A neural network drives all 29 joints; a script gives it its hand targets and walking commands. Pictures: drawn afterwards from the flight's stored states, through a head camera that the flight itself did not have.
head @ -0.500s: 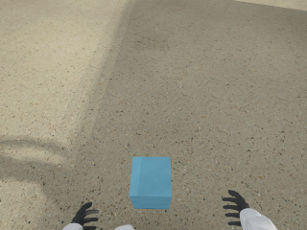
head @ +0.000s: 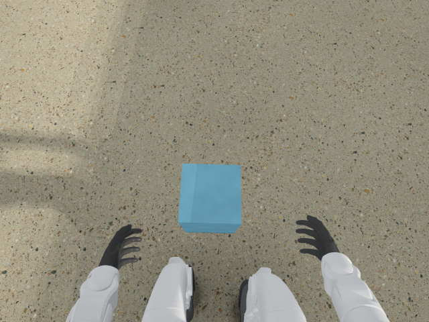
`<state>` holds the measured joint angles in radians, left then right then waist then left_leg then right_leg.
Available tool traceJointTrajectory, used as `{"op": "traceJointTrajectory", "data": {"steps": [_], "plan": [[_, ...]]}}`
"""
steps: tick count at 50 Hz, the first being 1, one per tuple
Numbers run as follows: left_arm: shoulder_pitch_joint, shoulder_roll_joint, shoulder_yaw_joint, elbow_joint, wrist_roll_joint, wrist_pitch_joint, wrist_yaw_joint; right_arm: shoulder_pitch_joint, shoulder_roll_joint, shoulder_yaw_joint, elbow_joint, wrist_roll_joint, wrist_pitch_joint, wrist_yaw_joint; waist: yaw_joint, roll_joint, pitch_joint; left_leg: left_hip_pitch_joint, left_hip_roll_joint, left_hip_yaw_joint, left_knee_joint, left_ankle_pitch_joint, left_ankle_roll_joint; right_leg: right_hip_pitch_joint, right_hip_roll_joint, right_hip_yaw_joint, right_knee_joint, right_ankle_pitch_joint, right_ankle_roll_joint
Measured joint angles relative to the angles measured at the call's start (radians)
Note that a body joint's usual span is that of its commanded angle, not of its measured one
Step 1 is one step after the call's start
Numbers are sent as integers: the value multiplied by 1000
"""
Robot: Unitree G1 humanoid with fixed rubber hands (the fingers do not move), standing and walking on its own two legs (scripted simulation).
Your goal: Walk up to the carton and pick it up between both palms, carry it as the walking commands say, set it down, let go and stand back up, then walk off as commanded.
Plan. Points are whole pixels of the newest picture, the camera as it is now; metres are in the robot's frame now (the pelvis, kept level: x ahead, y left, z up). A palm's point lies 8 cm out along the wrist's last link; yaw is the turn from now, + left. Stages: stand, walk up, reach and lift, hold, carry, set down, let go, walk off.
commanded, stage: reach and lift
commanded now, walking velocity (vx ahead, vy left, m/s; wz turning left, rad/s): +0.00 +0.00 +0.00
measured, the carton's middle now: (210, 201) +0.43 +0.03 -0.57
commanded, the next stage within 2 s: none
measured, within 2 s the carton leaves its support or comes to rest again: neither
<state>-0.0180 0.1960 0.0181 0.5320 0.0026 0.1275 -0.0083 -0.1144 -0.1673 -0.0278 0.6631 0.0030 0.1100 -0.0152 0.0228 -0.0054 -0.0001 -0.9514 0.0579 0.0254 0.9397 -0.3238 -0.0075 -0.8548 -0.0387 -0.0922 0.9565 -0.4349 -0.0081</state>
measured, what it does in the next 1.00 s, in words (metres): lowers itself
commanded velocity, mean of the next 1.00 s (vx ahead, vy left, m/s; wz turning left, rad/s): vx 0.00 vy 0.00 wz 0.00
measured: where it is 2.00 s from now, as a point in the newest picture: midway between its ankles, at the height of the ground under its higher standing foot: (216, 312)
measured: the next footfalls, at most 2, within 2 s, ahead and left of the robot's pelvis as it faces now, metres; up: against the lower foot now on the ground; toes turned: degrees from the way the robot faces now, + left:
none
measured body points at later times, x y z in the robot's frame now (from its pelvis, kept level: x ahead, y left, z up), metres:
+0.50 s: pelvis -0.03 +0.01 -0.04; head +0.22 +0.03 +0.34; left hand +0.38 +0.22 -0.16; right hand +0.37 -0.17 -0.16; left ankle +0.06 +0.12 -0.68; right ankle +0.01 -0.12 -0.68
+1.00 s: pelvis -0.04 +0.02 -0.06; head +0.28 +0.04 +0.25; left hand +0.44 +0.22 -0.21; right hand +0.44 -0.16 -0.20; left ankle +0.06 +0.12 -0.68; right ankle +0.01 -0.12 -0.68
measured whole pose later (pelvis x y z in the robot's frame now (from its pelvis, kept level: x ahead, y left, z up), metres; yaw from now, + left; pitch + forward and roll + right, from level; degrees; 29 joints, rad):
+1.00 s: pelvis -0.04 +0.02 -0.06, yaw -3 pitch +44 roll -4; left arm -0.96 0.27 0.20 0.80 0.01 0.06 0.01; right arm -0.95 -0.12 -0.30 0.76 0.02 0.06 -0.14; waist 0.02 -0.01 0.00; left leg -1.61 0.06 0.02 1.08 -0.24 0.03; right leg -1.51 -0.04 -0.08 1.10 -0.35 0.01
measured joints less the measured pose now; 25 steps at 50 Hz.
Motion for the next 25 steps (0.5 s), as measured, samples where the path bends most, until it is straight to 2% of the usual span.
{"op": "traceJointTrajectory", "data": {"steps": [5,13,17,25], "plan": [[-147,22,0,6,0,60,3,-128,3,-16,0,4,61,-16,-4,0,-1,-37,0,-1,26,9,4,-39,-1,1,31,8,0],[-377,38,46,153,0,97,4,-314,31,-61,4,5,113,-32,-17,0,1,-129,0,-1,66,16,8,-133,-1,6,72,16,5],[-455,39,78,178,0,66,5,-393,45,-95,32,5,99,-47,-18,0,1,-215,0,-2,86,21,12,-218,-2,7,92,21,7],[-637,53,96,186,0,-24,10,-524,58,-135,41,6,10,-92,-24,0,1,-391,0,-3,104,45,22,-393,-2,7,109,43,12]]}}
